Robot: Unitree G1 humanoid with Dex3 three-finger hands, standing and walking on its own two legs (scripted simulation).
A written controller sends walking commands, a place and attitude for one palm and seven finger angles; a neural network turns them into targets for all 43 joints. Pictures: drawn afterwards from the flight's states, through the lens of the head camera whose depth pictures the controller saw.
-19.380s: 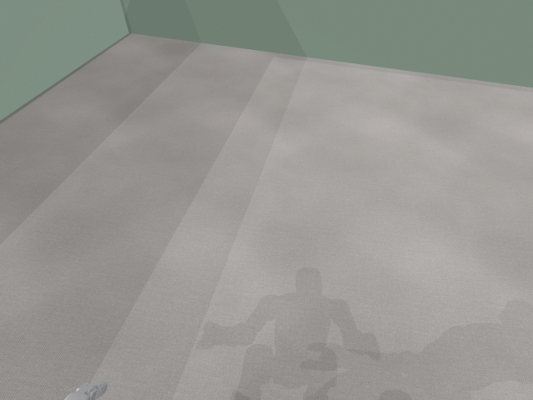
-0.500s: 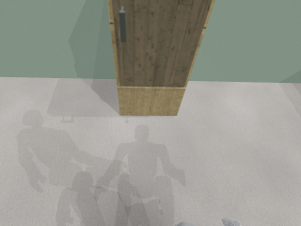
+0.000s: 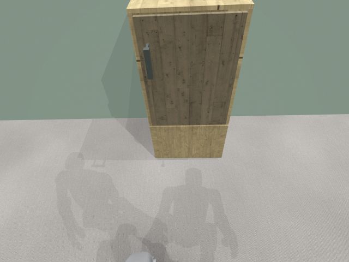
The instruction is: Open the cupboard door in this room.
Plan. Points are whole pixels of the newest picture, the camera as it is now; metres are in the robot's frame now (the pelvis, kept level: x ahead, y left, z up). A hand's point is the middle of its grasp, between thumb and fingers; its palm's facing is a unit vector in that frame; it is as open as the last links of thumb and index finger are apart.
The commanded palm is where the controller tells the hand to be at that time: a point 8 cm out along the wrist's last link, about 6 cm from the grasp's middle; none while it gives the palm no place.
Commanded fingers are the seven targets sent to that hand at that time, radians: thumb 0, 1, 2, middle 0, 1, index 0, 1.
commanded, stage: take the last steps up to it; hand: left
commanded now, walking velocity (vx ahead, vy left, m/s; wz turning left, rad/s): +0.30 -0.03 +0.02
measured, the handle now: (149, 61) +0.86 +0.17 +0.01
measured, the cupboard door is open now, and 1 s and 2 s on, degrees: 0 0 0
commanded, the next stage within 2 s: come to a stop and stand still in 0.76 s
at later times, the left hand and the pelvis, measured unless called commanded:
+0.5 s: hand (98, 259) +0.16 +0.24 -0.18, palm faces +0.04 -0.98 -0.17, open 7.3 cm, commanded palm none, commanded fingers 0.00 0.90 0.90 -0.20 -0.30 -0.20 -0.30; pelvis +0.16 +0.06 +0.00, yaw -1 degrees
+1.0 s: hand (144, 179) +0.41 +0.14 -0.17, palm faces +0.00 -0.97 -0.23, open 7.1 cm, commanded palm none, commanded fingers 0.00 0.90 0.90 -0.20 -0.30 -0.20 -0.30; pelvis +0.32 -0.03 -0.01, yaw -1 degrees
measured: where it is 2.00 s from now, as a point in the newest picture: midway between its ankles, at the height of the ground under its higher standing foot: (190, 258)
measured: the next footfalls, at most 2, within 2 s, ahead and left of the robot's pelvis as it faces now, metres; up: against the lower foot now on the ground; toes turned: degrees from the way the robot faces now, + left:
left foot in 0.28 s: +0.21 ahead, +0.15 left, +0.00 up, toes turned +10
right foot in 0.82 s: +0.40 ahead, -0.14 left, +0.00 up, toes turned -11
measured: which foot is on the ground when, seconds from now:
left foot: up 0.00-0.26, down 0.28-0.82, up 0.84-1.00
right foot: down 0.00-0.30, up 0.32-0.80, down 0.82-1.00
